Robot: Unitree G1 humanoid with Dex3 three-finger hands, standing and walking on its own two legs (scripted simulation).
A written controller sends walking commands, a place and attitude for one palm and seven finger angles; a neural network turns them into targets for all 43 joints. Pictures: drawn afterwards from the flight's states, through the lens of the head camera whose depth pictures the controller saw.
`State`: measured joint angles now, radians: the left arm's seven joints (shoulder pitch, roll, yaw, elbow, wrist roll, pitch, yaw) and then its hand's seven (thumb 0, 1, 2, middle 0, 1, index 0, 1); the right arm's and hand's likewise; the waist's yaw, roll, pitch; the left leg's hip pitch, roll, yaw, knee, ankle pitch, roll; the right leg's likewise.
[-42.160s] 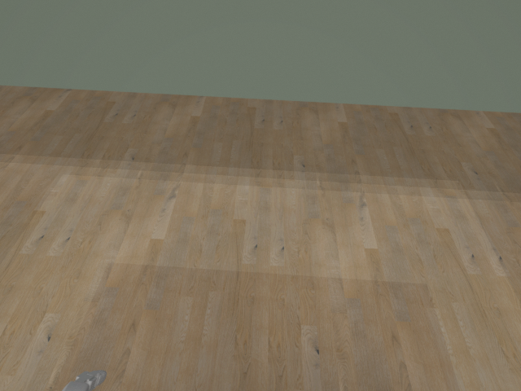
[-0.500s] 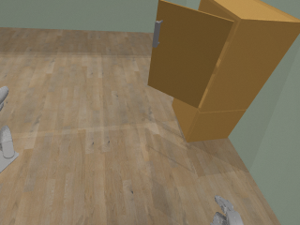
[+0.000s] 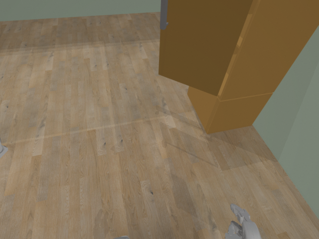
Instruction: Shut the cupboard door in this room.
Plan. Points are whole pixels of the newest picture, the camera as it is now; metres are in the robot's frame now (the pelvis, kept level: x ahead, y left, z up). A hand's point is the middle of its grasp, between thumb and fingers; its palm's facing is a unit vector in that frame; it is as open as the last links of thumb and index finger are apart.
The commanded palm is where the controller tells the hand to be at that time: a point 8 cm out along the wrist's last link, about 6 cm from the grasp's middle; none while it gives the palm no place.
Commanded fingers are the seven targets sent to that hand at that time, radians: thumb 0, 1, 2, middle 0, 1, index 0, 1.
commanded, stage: stop stepping back and stand still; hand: left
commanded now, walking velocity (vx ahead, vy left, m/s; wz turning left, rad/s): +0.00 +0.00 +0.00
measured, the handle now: (165, 12) +1.12 -0.02 +0.06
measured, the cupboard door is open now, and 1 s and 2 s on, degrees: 47 47 47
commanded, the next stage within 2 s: let the arm hang, fingers relaxed in 0.44 s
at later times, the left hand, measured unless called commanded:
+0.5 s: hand (18, 139) +0.25 +0.25 +0.19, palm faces +0.34 -0.80 -0.49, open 7.4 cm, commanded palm +0.18 +0.31 +0.19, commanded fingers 0.00 0.90 0.90 -0.20 -0.30 -0.20 -0.30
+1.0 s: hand out of the picture -0.05 +0.21 -0.18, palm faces +0.04 -0.98 -0.17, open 7.1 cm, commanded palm none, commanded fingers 0.00 0.90 0.90 -0.20 -0.30 -0.20 -0.30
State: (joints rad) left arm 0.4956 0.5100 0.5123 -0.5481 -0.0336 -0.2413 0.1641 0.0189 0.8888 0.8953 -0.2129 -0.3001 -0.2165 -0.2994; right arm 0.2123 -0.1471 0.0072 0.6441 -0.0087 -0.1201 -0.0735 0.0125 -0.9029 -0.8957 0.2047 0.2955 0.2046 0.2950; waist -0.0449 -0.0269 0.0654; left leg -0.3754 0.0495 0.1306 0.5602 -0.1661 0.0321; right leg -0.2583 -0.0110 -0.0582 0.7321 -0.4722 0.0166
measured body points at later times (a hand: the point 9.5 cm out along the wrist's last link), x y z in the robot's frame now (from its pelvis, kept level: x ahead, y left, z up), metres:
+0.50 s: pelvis +0.03 +0.01 +0.01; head +0.04 +0.02 +0.46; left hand +0.22 +0.29 +0.22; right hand +0.20 -0.24 -0.05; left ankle +0.08 +0.12 -0.73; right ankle -0.02 -0.09 -0.73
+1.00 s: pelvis -0.03 +0.02 +0.00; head +0.01 +0.05 +0.45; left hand -0.05 +0.26 -0.16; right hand -0.06 -0.21 -0.14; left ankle +0.04 +0.12 -0.73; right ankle -0.02 -0.09 -0.72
